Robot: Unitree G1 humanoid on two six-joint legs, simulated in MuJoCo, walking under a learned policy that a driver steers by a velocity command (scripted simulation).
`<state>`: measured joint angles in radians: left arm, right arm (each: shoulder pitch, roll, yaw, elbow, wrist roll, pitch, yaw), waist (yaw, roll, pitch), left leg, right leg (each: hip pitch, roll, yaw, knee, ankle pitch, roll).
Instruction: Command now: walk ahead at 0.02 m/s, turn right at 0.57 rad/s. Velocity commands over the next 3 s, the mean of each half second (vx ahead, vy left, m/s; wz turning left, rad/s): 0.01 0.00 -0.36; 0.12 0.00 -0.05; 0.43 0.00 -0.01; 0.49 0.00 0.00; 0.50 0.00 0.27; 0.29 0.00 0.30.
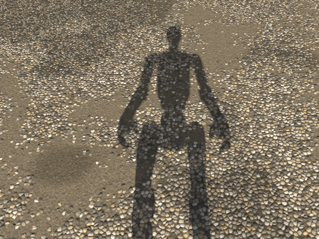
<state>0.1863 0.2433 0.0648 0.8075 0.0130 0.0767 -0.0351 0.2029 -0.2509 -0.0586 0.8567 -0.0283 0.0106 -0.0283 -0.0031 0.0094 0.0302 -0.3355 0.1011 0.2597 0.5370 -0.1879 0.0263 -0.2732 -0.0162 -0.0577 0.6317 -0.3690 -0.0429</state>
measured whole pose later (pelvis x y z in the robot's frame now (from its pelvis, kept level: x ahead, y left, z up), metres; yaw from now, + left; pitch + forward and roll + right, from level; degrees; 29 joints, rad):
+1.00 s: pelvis +0.02 -0.01 +0.01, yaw -9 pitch -1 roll +1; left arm 0.27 0.24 0.03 1.02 0.03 -0.03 -0.02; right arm 0.35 -0.25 -0.05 1.04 -0.01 -0.01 -0.01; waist 0.00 0.02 0.00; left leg -0.05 -0.02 0.01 0.35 -0.29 0.04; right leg -0.28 -0.01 -0.05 0.59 -0.34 -0.06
